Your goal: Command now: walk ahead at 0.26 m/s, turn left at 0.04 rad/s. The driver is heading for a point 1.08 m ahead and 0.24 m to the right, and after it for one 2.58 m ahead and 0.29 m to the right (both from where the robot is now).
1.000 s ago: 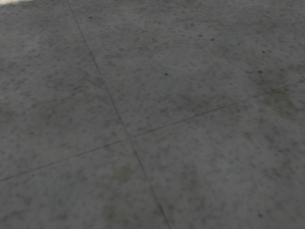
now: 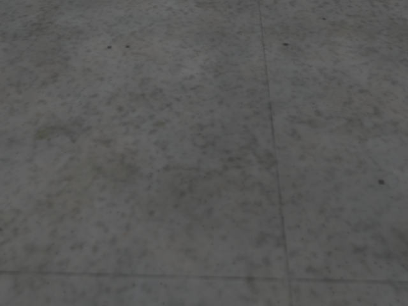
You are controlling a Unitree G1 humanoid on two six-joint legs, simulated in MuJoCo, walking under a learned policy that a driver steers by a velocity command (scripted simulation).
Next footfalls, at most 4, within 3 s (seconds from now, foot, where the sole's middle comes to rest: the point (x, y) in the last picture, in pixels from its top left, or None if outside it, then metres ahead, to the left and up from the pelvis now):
0.30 left None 0.22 0.12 -0.77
0.74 right None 0.10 -0.12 -0.77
1.46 left None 0.42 0.09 -0.77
2.02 right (252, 223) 0.75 -0.13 -0.77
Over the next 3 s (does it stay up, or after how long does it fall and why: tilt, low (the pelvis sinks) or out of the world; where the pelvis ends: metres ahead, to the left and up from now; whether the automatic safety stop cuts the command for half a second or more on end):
stays up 1.03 -0.15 0.00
